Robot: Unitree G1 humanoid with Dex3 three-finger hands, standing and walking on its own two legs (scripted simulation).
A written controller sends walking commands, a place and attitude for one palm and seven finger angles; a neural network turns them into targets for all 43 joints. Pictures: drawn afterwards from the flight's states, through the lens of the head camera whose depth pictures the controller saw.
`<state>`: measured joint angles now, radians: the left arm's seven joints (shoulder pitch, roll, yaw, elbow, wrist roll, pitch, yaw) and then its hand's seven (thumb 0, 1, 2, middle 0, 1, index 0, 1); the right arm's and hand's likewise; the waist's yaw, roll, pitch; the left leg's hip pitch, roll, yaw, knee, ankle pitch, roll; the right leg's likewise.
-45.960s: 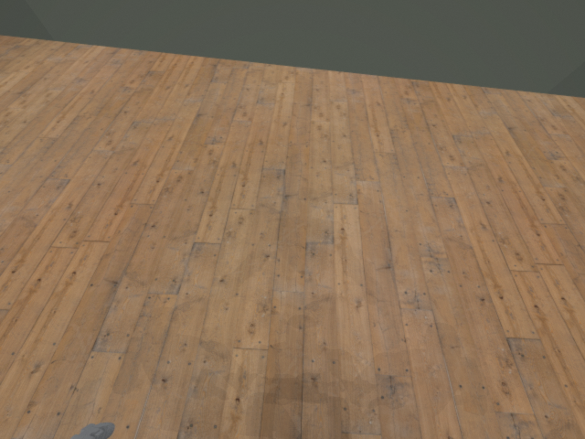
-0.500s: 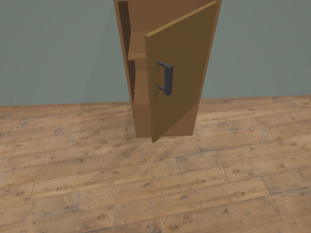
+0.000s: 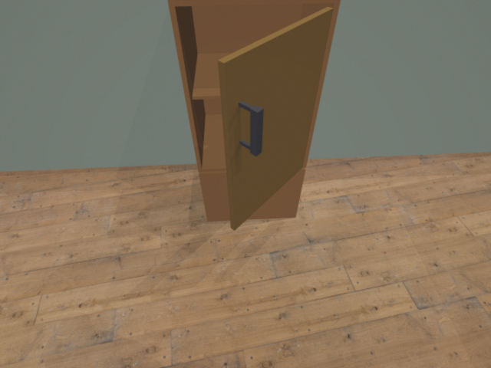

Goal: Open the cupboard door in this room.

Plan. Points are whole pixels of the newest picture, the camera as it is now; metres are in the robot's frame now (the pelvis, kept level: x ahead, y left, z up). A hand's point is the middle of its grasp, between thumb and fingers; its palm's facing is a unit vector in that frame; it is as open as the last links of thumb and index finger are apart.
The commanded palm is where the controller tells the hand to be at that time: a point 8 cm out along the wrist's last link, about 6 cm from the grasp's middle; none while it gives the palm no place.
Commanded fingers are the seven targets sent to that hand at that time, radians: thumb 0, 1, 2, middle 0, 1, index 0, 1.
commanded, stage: look to check the result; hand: left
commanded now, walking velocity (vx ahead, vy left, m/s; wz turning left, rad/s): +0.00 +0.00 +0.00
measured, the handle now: (249, 128) +0.62 +0.02 +0.04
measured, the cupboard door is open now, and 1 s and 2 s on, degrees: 45 45 45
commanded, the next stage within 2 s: walk to a spot facing it in 0.46 s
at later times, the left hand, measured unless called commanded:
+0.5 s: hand out of the picture -0.02 +0.14 -0.17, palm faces +0.06 -0.98 -0.18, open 7.4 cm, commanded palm none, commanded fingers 0.00 0.90 0.90 -0.20 -0.30 -0.20 -0.30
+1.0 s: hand out of the picture +0.05 +0.18 -0.19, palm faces -0.05 -0.98 -0.21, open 7.4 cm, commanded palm none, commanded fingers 0.00 0.90 0.90 -0.20 -0.30 -0.20 -0.30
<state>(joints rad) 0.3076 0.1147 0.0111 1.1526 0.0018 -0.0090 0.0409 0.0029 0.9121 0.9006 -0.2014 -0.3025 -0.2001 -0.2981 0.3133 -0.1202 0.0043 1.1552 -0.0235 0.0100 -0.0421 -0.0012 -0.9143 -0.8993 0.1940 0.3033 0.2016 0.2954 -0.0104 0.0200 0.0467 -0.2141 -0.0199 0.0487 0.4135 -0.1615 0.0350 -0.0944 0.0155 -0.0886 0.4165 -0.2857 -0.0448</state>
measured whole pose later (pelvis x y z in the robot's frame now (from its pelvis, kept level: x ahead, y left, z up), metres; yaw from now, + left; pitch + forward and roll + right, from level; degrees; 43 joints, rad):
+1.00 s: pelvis +0.02 +0.00 -0.01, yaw -10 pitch -1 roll -1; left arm 0.26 0.17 0.09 1.07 0.01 0.06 0.02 0.00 0.91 0.90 -0.20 -0.30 -0.20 -0.30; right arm 0.22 -0.17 -0.04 1.03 -0.03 0.02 -0.07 0.00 -0.91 -0.90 0.19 0.30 0.20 0.30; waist 0.02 0.00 0.08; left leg -0.25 0.07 0.15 0.59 -0.32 0.02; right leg -0.27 0.07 0.01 0.81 -0.48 -0.04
